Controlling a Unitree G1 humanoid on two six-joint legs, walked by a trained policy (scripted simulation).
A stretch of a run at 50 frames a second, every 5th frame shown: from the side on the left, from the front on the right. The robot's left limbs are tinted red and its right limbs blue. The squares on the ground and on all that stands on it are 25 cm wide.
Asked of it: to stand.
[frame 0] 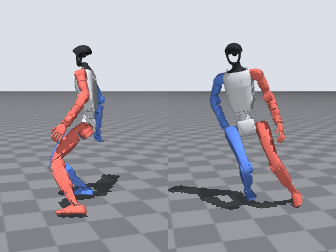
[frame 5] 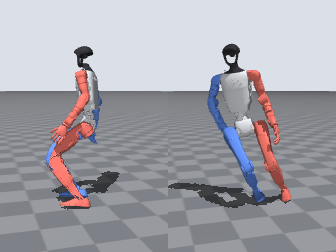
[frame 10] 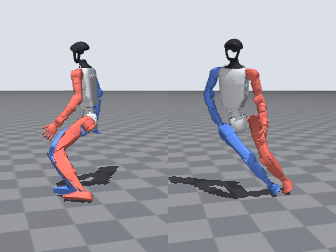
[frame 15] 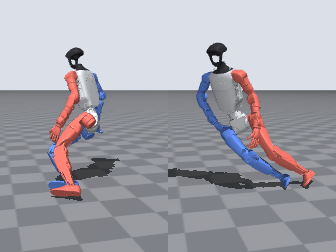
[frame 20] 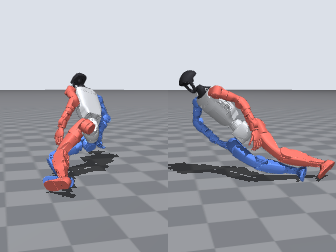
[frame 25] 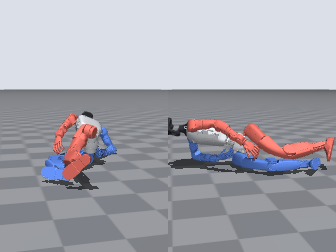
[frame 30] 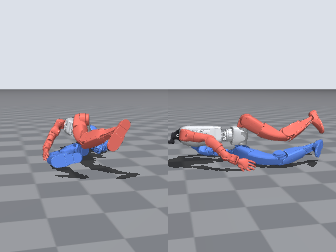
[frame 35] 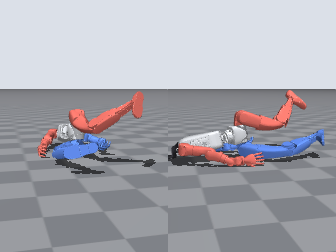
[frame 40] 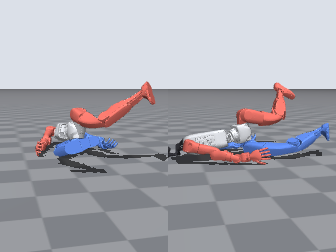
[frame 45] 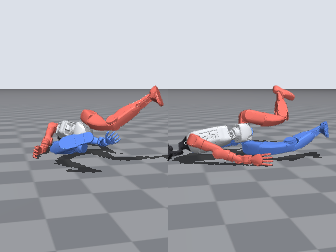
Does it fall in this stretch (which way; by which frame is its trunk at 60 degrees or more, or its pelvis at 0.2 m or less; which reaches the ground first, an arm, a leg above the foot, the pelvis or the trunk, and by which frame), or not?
yes: goes over to its right; its trunk at 60 degrees or more by frame 25; the right arm reaches the ground first, by frame 25
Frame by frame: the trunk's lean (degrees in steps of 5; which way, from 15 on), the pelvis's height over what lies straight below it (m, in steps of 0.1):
0: 10, 0.6
5: 10, 0.6
10: 10, 0.6
15: 20 forward and to its right, 0.5
20: 45 to its right, 0.4
25: 80 to its right, 0.2
30: 90 to its right, 0.2
35: 105 to its right, 0.2
40: 100 to its right, 0.2
45: 100 to its right, 0.2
